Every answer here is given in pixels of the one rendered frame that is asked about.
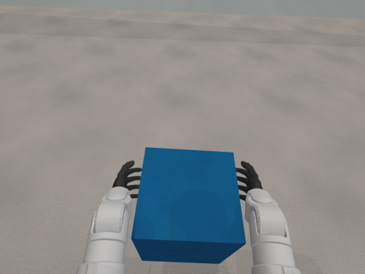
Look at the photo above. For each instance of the left robot hand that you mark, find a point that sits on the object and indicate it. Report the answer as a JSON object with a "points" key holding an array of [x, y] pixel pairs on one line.
{"points": [[122, 178]]}

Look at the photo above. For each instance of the right robot hand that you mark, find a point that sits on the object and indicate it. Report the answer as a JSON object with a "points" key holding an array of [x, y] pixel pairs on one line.
{"points": [[251, 181]]}

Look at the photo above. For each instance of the robot right forearm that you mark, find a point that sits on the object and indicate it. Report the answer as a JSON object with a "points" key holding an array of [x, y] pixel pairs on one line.
{"points": [[269, 235]]}

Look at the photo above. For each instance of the carton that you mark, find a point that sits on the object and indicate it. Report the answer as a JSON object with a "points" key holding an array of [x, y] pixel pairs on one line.
{"points": [[188, 207]]}

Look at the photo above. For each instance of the robot left forearm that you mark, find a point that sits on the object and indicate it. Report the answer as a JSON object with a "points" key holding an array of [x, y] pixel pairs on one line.
{"points": [[108, 234]]}

